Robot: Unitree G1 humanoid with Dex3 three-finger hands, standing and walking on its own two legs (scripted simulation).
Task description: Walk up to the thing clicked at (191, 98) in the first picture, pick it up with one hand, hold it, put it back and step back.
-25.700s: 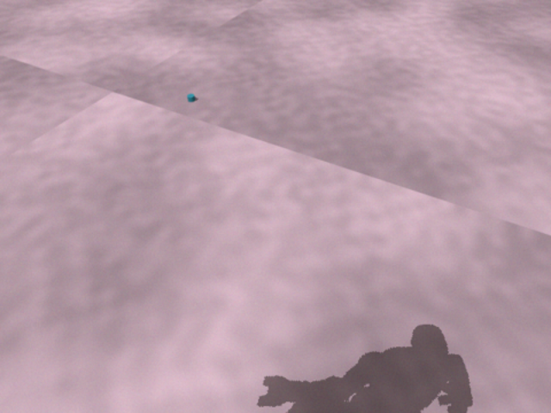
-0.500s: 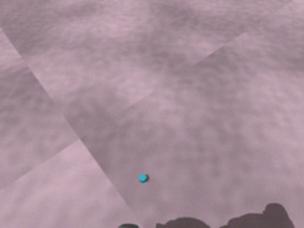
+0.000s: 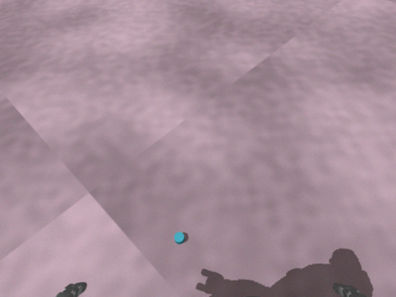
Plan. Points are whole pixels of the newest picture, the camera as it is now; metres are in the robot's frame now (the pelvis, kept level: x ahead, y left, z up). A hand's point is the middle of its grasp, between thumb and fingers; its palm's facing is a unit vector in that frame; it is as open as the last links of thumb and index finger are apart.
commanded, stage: walk up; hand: left
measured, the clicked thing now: (179, 238) +0.45 +0.16 -0.75
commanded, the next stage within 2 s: stand in 0.38 s
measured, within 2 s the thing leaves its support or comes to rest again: neither
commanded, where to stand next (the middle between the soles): +0.08 -0.02 m, yaw -2 degrees
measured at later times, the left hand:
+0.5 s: hand out of the picture +0.10 +0.24 -0.14, palm faces -0.08 -0.93 -0.35, open 7.4 cm
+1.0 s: hand out of the picture +0.08 +0.24 -0.14, palm faces -0.04 -0.93 -0.36, open 7.4 cm
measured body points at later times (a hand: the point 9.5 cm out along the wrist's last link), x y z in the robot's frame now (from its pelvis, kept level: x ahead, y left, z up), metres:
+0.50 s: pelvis +0.00 +0.00 +0.01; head +0.01 -0.01 +0.46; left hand +0.10 +0.29 -0.11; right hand +0.06 -0.31 -0.12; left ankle -0.01 +0.11 -0.73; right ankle +0.03 -0.14 -0.73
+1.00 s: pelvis +0.01 -0.01 +0.02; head +0.01 -0.02 +0.47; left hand +0.08 +0.29 -0.11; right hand +0.07 -0.32 -0.12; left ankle -0.01 +0.11 -0.73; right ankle +0.03 -0.14 -0.73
